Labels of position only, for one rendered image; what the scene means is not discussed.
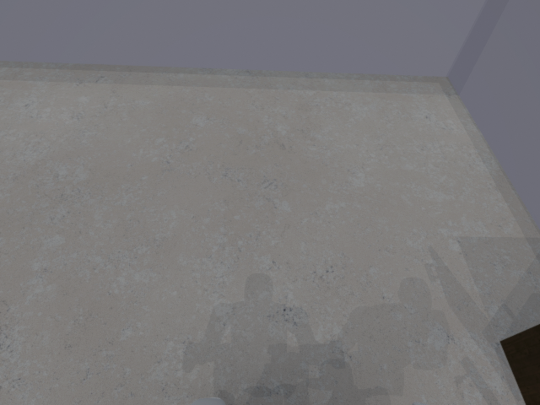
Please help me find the cupboard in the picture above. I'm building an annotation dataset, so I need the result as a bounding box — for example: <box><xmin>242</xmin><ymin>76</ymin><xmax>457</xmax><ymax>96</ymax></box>
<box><xmin>500</xmin><ymin>324</ymin><xmax>540</xmax><ymax>405</ymax></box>

